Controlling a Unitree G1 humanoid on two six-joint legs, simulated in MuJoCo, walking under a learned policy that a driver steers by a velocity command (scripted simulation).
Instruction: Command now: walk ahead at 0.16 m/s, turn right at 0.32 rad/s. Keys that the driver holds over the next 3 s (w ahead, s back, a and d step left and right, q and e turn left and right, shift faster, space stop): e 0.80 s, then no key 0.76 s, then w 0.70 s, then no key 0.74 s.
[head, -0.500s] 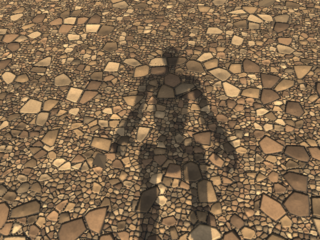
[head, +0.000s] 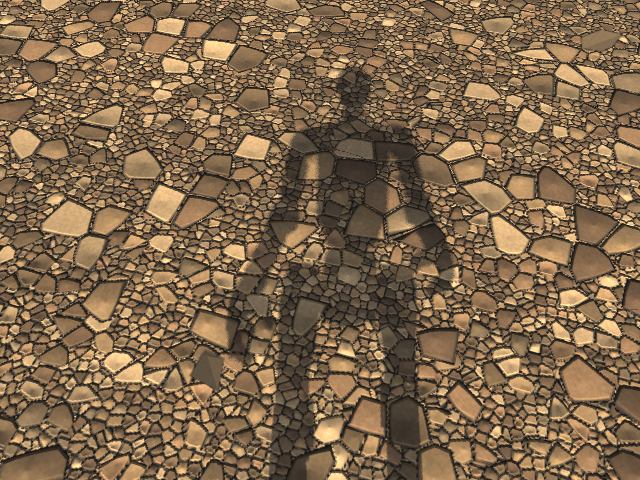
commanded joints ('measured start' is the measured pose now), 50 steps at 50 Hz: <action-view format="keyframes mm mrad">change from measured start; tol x16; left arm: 1 122 54 31 -25 9 26 -8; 15 -99 77 35 -181 19 48 -38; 18 33 310 96 -170 6 22 -12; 50 -113 140 55 -167 7 74 -24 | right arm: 1 64 -129 -36 -25 4 -17 -15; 50 53 -164 -50 -95 0 46 -22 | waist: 1 11 98 -144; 14 -45 128 -92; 18 25 -315 -142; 21 -35 -81 -76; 39 -64 -115 -132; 42 -37 264 -78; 50 -43 145 -84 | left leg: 1 118 277 -100 -136 752 143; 14 113 341 -18 -28 214 112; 16 60 268 42 170 32 17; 18 -282 -22 -5 625 -546 -84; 23 -262 18 -133 667 -252 -89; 39 76 -83 -153 60 -190 -42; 42 147 366 -636 -281 -183 133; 45 12 240 -398 -196 84 146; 50 216 191 -291 -121 322 150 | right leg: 1 -13 -7 1 38 77 17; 14 72 -9 -83 -445 81 -42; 16 223 -18 -7 -672 257 -73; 18 329 -387 512 -771 794 -320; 21 270 -221 306 -779 621 -260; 39 133 -89 493 -739 355 -159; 42 -157 228 119 -331 -104 -7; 44 -56 146 170 -57 -56 -2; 50 -85 133 129 -92 11 56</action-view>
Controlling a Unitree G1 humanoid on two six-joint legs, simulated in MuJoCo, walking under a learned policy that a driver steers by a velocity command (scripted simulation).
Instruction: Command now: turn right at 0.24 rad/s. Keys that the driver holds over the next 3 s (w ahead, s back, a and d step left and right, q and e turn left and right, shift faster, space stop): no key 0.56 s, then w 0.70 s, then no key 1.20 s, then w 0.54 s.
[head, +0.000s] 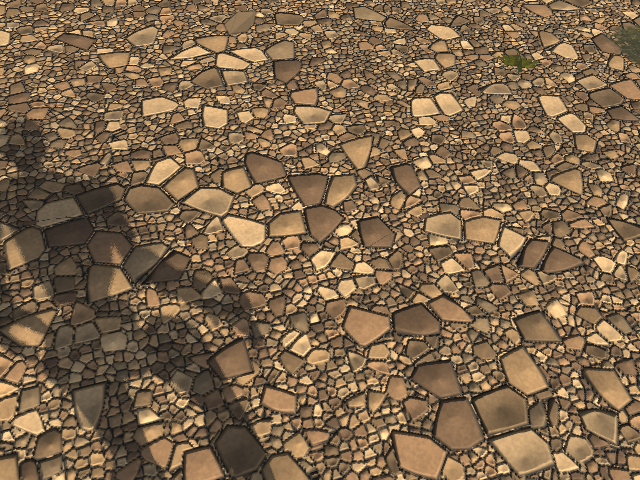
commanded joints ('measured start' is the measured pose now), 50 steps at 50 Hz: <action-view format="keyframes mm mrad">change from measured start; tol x32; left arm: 1 -1 40 0 -44 -7 0 3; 50 7 -14 -42 208 20 -120 -20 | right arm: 1 6 -130 -28 -42 3 -20 -2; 50 245 -61 -11 305 4 -112 33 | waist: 1 -13 192 -62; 50 -3 125 62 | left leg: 1 156 220 -184 -89 385 163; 37 -289 47 2 314 -236 28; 41 152 -26 85 13 -70 38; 44 347 400 -648 -329 -577 168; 50 234 224 -229 -303 64 115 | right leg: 1 -37 -23 -11 -97 -28 27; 11 306 -368 152 -729 555 -154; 28 253 -207 44 -766 252 -94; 35 232 -391 340 -939 -398 -273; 50 -239 -197 -140 18 211 -92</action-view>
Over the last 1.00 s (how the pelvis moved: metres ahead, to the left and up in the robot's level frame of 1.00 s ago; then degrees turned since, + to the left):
0.04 0.01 0.00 -32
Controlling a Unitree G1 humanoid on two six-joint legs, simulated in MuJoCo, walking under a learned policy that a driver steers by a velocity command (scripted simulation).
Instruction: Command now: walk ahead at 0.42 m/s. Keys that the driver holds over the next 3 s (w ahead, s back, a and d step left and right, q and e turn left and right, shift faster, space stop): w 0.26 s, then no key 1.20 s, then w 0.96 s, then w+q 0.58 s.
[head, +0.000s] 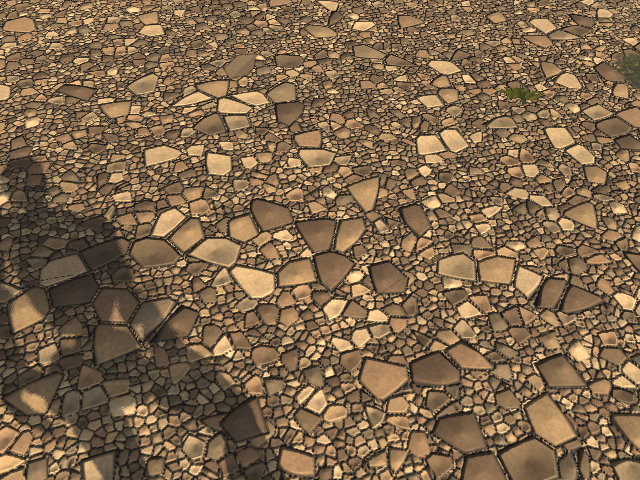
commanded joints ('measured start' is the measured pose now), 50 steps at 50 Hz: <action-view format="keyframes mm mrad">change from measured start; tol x16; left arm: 1 -57 49 8 -53 3 -3 -10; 10 -356 4 -21 -180 -18 6 -4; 17 241 219 54 -28 36 -36 44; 21 -12 25 10 -52 -33 -36 31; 50 136 -37 -37 90 -27 25 75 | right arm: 1 83 -98 -8 -3 6 -26 -5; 18 221 -84 -1 31 40 -4 -31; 34 -144 -27 12 -29 0 87 -36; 50 -104 -21 26 53 13 53 -49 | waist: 1 1 107 97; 12 -10 140 118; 18 112 -34 -375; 22 -9 22 4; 50 19 46 46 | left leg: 1 120 254 -238 -194 223 78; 11 120 236 -99 -164 709 75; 15 145 223 -57 283 1062 32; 16 -20 188 -49 515 799 18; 17 -346 22 10 954 -72 -27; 18 -405 -41 -115 1126 -296 -21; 37 -48 104 -68 73 116 -49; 39 10 251 -222 68 391 2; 50 -87 162 -151 20 280 -20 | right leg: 1 -280 -46 -14 39 81 26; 12 -87 50 -135 -416 184 -18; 16 497 -15 -12 -535 303 -105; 17 803 -375 426 -493 670 -260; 18 768 -415 599 -582 767 -342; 22 263 -236 172 -735 754 -195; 25 175 -196 66 -740 897 -170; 30 184 -149 2 -725 804 -117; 40 224 -25 28 -702 20 12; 50 306 -66 50 -695 171 23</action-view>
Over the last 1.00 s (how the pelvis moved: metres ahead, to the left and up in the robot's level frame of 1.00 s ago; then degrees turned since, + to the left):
0.09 0.03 0.00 -1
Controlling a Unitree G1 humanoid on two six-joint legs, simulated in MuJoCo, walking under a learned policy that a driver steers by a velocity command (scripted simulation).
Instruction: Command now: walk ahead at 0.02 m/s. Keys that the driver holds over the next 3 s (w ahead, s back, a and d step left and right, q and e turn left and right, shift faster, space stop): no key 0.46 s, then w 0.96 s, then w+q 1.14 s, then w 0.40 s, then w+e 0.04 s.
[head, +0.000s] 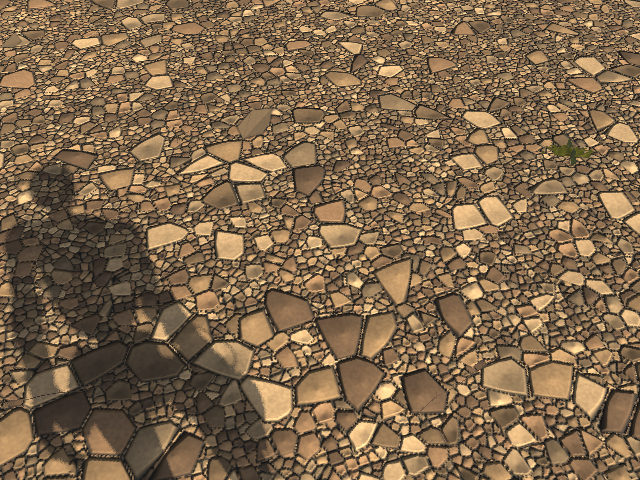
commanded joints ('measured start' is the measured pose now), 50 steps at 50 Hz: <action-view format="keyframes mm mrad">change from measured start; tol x16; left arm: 1 81 61 10 8 -1 2 7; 32 157 48 23 9 11 -11 -10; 40 403 141 71 65 31 -51 -6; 50 235 38 38 -49 -2 -81 -36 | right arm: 1 56 -84 -12 -4 -1 -5 -4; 32 134 -84 -36 -19 -7 -5 20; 44 -178 -91 -60 -251 -5 -68 81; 50 400 -309 -137 -102 -44 -53 43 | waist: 1 2 22 24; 37 78 -164 183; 47 -103 -71 63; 50 -179 287 -167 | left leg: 1 20 125 -132 -66 236 28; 23 27 111 -126 -90 174 33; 25 20 85 -118 -94 -28 41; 29 -135 79 -176 -57 -512 108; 34 -197 81 -227 16 -408 134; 41 -706 66 -17 486 -295 55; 44 -482 51 9 351 -138 42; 48 234 -76 107 188 7 73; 49 385 51 -42 124 -129 103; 50 415 381 -610 -138 -415 201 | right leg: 1 -26 -123 113 -61 163 -8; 23 -52 -136 118 -66 131 -1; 30 -220 -101 171 9 -448 -82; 36 75 -237 441 -154 -413 -182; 41 307 -394 505 -168 73 -242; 45 5 -253 249 -201 145 -131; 48 -214 -157 77 148 518 -61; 49 -338 -103 28 421 408 -33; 50 -474 25 4 822 -215 0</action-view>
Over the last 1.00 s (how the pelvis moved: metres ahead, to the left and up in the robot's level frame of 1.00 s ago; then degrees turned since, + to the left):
0.33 0.01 0.00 0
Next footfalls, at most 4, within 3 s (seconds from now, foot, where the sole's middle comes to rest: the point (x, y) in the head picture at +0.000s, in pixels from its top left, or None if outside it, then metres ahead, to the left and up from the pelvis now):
0.98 left None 0.28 0.15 -0.78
1.52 right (341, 444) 0.61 -0.02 -0.78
2.06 left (246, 345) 0.85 0.21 -0.78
2.62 right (247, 232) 1.22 0.24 -0.78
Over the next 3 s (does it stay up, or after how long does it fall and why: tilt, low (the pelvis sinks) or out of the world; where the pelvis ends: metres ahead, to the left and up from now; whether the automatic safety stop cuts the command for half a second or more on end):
stays up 1.18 0.32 0.00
